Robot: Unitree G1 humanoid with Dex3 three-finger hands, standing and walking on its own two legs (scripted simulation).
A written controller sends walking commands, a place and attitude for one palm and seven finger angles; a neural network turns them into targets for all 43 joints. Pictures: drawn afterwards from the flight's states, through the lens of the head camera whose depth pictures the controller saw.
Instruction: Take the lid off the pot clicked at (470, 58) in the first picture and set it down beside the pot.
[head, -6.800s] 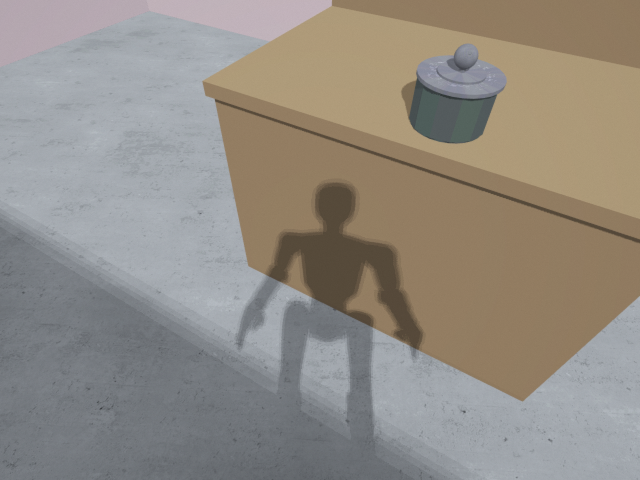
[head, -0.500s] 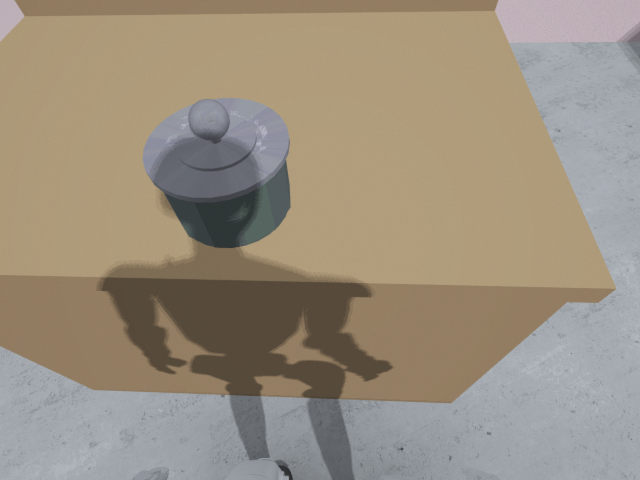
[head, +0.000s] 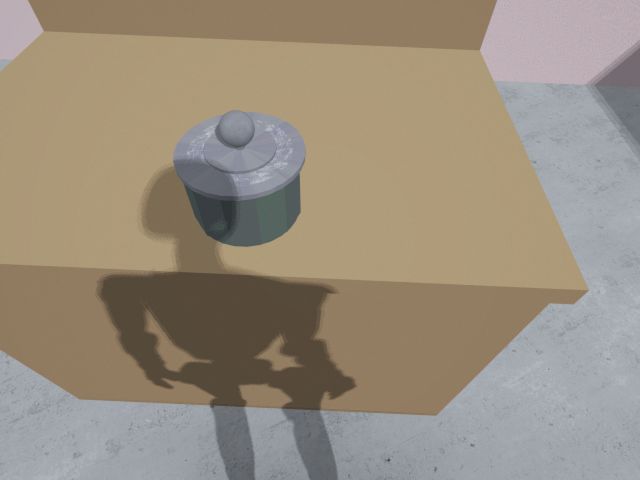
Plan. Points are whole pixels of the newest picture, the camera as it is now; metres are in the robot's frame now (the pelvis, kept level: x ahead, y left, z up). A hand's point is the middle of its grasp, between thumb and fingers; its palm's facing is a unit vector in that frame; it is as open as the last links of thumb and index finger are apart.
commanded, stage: come to a stop and stand still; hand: left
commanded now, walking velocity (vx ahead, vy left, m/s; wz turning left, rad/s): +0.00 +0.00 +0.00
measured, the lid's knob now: (236, 128) +0.49 +0.14 +0.17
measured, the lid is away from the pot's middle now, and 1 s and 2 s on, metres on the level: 0.00 0.00 0.00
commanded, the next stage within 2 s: look again from close up in 0.24 s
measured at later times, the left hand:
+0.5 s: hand out of the picture +0.02 +0.19 -0.18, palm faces +0.00 -0.98 -0.22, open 7.4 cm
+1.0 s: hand out of the picture +0.04 +0.20 -0.18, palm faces +0.01 -0.98 -0.21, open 7.4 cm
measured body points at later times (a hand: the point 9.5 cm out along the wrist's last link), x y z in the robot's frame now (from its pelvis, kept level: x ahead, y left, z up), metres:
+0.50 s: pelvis +0.00 +0.02 -0.01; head +0.01 +0.01 +0.44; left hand +0.02 +0.24 -0.16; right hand +0.01 -0.20 -0.17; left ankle +0.01 +0.12 -0.74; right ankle +0.01 -0.11 -0.74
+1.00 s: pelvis +0.02 +0.02 +0.00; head +0.04 +0.02 +0.44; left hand +0.04 +0.25 -0.16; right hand +0.06 -0.21 -0.16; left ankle +0.01 +0.12 -0.74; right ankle +0.01 -0.11 -0.74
